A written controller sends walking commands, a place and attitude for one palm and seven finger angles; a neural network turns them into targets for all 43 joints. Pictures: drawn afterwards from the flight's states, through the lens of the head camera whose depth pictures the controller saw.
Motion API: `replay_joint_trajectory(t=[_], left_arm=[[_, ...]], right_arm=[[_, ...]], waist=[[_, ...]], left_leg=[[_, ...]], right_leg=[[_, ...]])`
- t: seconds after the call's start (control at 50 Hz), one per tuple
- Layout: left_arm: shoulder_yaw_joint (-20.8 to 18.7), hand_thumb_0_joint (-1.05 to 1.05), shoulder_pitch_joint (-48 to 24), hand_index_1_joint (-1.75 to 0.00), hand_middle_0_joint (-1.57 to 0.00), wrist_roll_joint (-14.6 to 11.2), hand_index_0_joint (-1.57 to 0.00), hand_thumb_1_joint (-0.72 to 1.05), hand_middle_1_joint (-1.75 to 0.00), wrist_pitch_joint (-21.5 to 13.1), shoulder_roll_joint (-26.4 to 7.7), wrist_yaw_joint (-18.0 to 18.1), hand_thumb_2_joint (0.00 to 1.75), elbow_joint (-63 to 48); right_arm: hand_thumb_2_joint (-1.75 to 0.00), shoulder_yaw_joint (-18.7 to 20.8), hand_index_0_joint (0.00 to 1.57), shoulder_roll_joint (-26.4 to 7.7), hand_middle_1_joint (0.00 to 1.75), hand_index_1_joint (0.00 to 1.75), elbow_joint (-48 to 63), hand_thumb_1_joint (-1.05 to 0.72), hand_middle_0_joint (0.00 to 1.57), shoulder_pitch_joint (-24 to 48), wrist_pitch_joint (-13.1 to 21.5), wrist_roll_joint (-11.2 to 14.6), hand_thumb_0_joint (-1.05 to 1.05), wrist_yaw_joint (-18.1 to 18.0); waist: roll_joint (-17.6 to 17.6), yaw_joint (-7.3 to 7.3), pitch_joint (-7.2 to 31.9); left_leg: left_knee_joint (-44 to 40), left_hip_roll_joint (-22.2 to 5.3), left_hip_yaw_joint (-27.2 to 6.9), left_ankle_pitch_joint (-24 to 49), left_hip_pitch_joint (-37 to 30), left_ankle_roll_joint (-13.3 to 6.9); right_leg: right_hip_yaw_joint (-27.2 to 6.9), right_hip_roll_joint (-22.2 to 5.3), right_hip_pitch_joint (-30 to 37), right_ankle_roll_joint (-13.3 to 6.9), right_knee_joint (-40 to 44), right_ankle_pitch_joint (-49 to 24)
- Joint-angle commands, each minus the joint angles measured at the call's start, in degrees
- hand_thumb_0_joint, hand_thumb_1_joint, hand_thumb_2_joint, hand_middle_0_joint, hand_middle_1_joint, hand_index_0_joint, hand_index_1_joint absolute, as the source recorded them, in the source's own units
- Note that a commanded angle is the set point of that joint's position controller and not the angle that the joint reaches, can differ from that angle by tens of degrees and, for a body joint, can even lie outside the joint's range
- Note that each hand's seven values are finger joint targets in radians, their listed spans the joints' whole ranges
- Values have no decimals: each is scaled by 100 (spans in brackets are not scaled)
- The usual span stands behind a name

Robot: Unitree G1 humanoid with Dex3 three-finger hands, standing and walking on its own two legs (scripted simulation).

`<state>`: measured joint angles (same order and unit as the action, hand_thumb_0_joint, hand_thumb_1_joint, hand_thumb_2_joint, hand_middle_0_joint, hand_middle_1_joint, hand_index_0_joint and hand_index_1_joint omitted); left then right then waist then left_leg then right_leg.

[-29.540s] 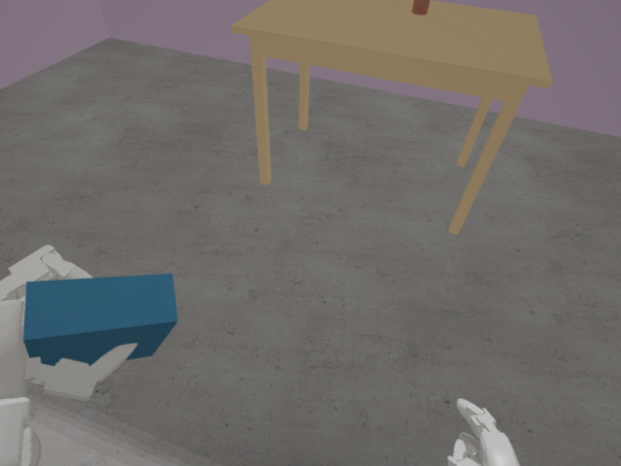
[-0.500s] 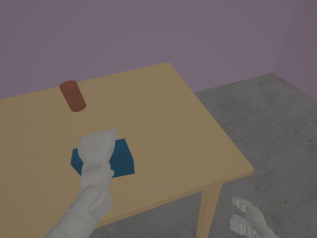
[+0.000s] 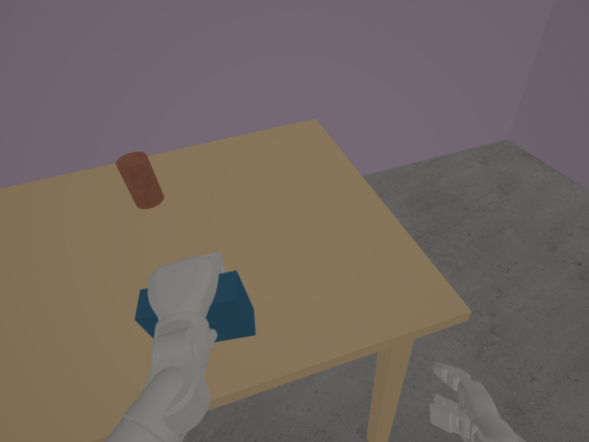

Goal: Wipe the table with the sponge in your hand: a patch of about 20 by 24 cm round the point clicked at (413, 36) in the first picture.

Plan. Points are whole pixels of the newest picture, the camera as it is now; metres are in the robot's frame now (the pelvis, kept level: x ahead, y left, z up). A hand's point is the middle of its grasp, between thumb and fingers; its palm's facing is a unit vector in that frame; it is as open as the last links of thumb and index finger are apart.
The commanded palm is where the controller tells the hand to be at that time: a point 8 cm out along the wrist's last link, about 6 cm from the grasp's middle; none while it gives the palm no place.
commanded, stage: wipe back along the third lane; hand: left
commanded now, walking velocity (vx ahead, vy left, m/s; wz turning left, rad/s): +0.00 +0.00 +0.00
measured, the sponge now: (204, 319) +0.28 +0.18 +0.03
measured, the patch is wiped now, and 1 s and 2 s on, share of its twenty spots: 1.00 1.00 1.00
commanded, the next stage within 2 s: slide back across to the middle lane in 0.40 s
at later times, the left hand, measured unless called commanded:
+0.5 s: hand (200, 305) +0.28 +0.17 +0.07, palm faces +0.08 -0.09 -0.99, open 8.8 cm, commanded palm +0.23 +0.16 +0.09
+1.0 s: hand (168, 312) +0.26 +0.21 +0.08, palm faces +0.07 -0.16 -0.98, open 8.8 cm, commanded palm +0.21 +0.22 +0.12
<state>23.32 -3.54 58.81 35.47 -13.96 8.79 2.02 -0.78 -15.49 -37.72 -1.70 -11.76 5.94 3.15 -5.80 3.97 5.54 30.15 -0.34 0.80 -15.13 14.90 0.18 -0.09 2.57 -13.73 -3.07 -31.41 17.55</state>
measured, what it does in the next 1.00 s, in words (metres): stands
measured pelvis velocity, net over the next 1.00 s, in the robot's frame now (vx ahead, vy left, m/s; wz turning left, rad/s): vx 0.00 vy -0.01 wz -0.01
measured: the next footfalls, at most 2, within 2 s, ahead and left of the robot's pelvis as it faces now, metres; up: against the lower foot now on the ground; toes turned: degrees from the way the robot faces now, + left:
none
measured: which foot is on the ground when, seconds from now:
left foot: down 0.00-1.00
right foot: down 0.00-1.00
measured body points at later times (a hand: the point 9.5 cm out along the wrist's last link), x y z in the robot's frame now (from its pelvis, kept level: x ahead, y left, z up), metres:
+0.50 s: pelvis +0.00 +0.00 +0.00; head -0.04 -0.05 +0.44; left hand +0.27 +0.17 +0.12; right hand +0.23 -0.21 -0.09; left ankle +0.01 +0.13 -0.73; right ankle -0.01 -0.09 -0.73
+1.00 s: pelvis +0.00 -0.01 +0.00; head -0.03 -0.05 +0.45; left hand +0.25 +0.21 +0.13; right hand +0.23 -0.22 -0.09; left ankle +0.01 +0.13 -0.73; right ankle -0.01 -0.09 -0.73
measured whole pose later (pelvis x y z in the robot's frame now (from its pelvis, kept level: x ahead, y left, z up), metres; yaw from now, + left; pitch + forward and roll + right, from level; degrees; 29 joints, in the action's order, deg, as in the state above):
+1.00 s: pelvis +0.00 -0.01 +0.00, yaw -1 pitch -2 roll +1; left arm 13.9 4.1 53.8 30.9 -19.3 5.2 -6.3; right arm -2.4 -15.0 -37.5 -2.1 -9.2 4.7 0.5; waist -5.8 4.1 3.5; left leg 28.1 -1.1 1.2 -14.6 11.8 0.6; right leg -0.7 3.4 -10.8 -3.6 -29.3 16.7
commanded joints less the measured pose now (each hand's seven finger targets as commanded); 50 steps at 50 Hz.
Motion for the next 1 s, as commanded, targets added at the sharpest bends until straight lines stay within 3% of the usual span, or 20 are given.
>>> replay_joint_trajectory(t=[0.0, 0.04, 0.08, 0.14, 0.18, 0.24, 0.28, 0.34, 0.48, 0.54, 0.58, 0.64, 0.66, 0.72, 0.74, 0.76, 0.84, 0.88, 0.94, 0.98], left_arm=[[85, 0, -167, -160, -120, -365, -120, 10, -160, 54, 164, -227, 130, -268], [-200, 0, -84, -160, -120, -356, -120, 10, -160, 68, -94, -193, 130, -272], [65, 0, -81, -160, -120, -370, -120, 10, -160, 102, 166, -211, 130, -277], [-112, 0, -235, -160, -120, -311, -120, 10, -160, 131, -40, -194, 130, -285], [160, 0, -323, -160, -120, -323, -120, 10, -160, 161, 220, -215, 130, -226], [-168, 0, -187, -160, -120, -332, -120, 10, -160, 150, -76, -192, 130, -210], [134, 0, -307, -160, -120, -349, -120, 10, -160, 170, 209, -217, 130, -237], [-145, 0, -295, -160, -120, -347, -120, 10, -160, 168, -55, -199, 130, -152], [66, 0, -484, -160, -120, -346, -120, 10, -160, 149, 124, -225, 130, -125], [-571, 0, -481, -160, -120, -365, -120, 10, -160, 127, -488, -191, 130, -174], [-476, 0, -428, -160, -120, -407, -120, 10, -160, 100, -357, -199, 130, -273], [-891, 0, -323, -160, -120, -354, -120, 10, -160, 21, -786, -205, 130, -475], [-657, 0, -340, -160, -120, -361, -120, 10, -160, 10, -558, -229, 130, -556], [-899, 0, -269, -160, -120, -386, -120, 10, -160, -75, -791, -246, 130, -649], [-1273, 0, -195, -160, -120, -367, -120, 10, -160, -119, -1140, -226, 130, -739], [-1125, 0, -142, -160, -120, -386, -120, 10, -160, -153, -988, -244, 130, -852], [-1583, 0, 180, -160, -120, -437, -120, 10, -160, -288, -1382, -249, 130, -1153], [-1421, 0, 164, -160, -120, -464, -120, 10, -160, -300, -1220, -288, 130, -1282], [-1708, 0, 255, -160, -120, -420, -120, 10, -160, -352, -1528, -323, 130, -1384], [-1404, 0, 358, -160, -120, -409, -120, 10, -160, -397, -1209, -391, 130, -1369]], right_arm=[[-90, 127, 20, -416, 30, 30, 1184, -90, 20, 1625, 397, 19, 0, 72], [-90, 145, 20, -451, 30, 30, 1159, -90, 20, 1596, 401, 13, 0, 78], [-90, 122, 20, -406, 30, 30, 1204, -90, 20, 1649, 387, 33, 0, 82], [-90, 151, 20, -454, 30, 30, 1156, -90, 20, 1606, 385, 22, 0, 76], [-90, 123, 20, -413, 30, 30, 1175, -90, 20, 1643, 374, 36, 0, 90], [-90, 143, 20, -462, 30, 30, 1154, -90, 20, 1596, 379, 19, 0, 73], [-90, 115, 20, -412, 30, 30, 1191, -90, 20, 1635, 368, 42, 0, 82], [-90, 140, 20, -449, 30, 30, 1152, -90, 20, 1588, 378, 22, 0, 66], [-90, 110, 20, -423, 30, 30, 1165, -90, 20, 1624, 370, 36, 0, 30], [-90, 125, 20, -475, 30, 30, 1119, -90, 20, 1595, 414, 5, 0, -24], [-90, 87, 20, -415, 30, 30, 1166, -90, 20, 1628, 434, 4, 0, -57], [-90, 87, 20, -455, 30, 30, 1129, -90, 20, 1628, 473, -25, 0, -105], [-90, 59, 20, -405, 30, 30, 1183, -90, 20, 1652, 481, -29, 0, -118], [-90, 50, 20, -422, 30, 30, 1158, -90, 20, 1619, 514, -49, 0, -169], [-90, 75, 20, -459, 30, 30, 1131, -90, 20, 1584, 535, -73, 0, -184], [-90, 41, 20, -419, 30, 30, 1179, -90, 20, 1630, 544, -73, 0, -195], [-90, 61, 20, -454, 30, 30, 1147, -90, 20, 1598, 590, -113, 0, -249], [-90, 59, 20, -438, 30, 30, 1176, -90, 20, 1584, 615, -115, 0, -273], [-90, 71, 20, -494, 30, 30, 1132, -90, 20, 1541, 671, -134, 0, -311], [-90, 66, 20, -452, 30, 30, 1163, -90, 20, 1525, 730, -120, 0, -310]], waist=[[1246, 99, 420], [1193, 156, 483], [1257, 122, 419], [1186, 118, 461], [1146, 81, 381], [1241, 143, 489], [1181, 85, 397], [1307, 120, 411], [1246, 63, 355], [1196, 166, 461], [1238, 168, 501], [1088, 226, 513], [1049, 195, 499], [1060, 211, 413], [976, 265, 460], [897, 255, 514], [875, 308, 503], [929, 255, 462], [815, 253, 430], [806, 214, 371]], left_leg=[[-165, 213, -92, 1002, -162, -289], [-174, 208, -126, 991, -138, -275], [-174, 201, -112, 990, -115, -282], [-168, 195, -134, 936, -148, -276], [-149, 193, -109, 951, -131, -282], [-164, 203, -132, 880, -107, -278], [-165, 189, -117, 889, -95, -281], [-170, 200, -140, 784, -56, -284], [-173, 195, -114, 720, -80, -282], [-189, 215, -123, 728, -118, -281], [-196, 227, -89, 876, -129, -293], [-219, 237, -129, 941, -243, -270], [-239, 230, -76, 950, -248, -284], [-259, 242, -86, 983, -297, -279], [-251, 246, -123, 1020, -352, -275], [-268, 241, -86, 1071, -347, -275], [-282, 249, -134, 1231, -441, -263], [-272, 249, -108, 1248, -450, -280], [-295, 246, -165, 1252, -551, -288], [-285, 240, -155, 1274, -533, -300]], right_leg=[[-308, -52, 122, -49, 562, -1518], [-358, -33, 169, -76, 545, -1541], [-262, -46, 129, -49, 517, -1493], [-332, -18, 67, -80, 532, -1386], [-249, -32, 7, -70, 490, -1402], [-347, -15, 94, -78, 531, -1296], [-247, -40, 26, -60, 496, -1308], [-341, -23, 38, -68, 561, -1167], [-293, -48, -56, -42, 597, -1002], [-424, -50, 99, -58, 665, -1020], [-358, -76, 256, -27, 617, -1307], [-541, -69, 302, -56, 716, -1286], [-428, -104, 319, -21, 694, -1276], [-529, -105, 336, -18, 799, -1283], [-634, -80, 379, -52, 815, -1334], [-533, -121, 453, -28, 757, -1417], [-690, -113, 564, -49, 797, -1715], [-644, -134, 545, -16, 817, -1756], [-739, -112, 476, -62, 875, -1691], [-623, -127, 418, -39, 872, -1697]])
